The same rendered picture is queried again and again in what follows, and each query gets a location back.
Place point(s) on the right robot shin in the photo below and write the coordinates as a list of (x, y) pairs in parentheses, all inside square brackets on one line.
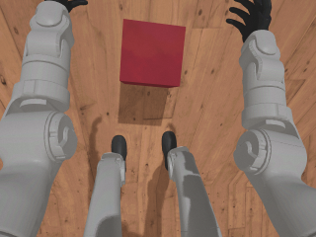
[(179, 149)]

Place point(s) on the robot right hand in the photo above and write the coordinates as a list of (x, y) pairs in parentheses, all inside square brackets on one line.
[(259, 18)]

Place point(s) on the robot left upper arm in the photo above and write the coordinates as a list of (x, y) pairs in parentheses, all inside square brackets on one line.
[(33, 146)]

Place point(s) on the robot right upper arm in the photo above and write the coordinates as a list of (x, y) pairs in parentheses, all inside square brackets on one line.
[(274, 162)]

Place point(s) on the left robot shin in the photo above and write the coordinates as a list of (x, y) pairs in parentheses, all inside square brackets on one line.
[(109, 155)]

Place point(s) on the robot right forearm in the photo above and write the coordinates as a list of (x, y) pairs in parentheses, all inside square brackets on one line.
[(264, 86)]

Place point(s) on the robot left forearm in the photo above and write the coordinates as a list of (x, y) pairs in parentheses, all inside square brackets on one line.
[(46, 62)]

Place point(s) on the robot shin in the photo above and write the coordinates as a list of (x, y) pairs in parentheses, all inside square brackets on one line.
[(179, 149), (109, 155)]

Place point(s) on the robot left hand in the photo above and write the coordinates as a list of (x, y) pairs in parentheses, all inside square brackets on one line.
[(71, 3)]

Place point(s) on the carton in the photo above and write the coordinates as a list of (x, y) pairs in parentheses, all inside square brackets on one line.
[(151, 54)]

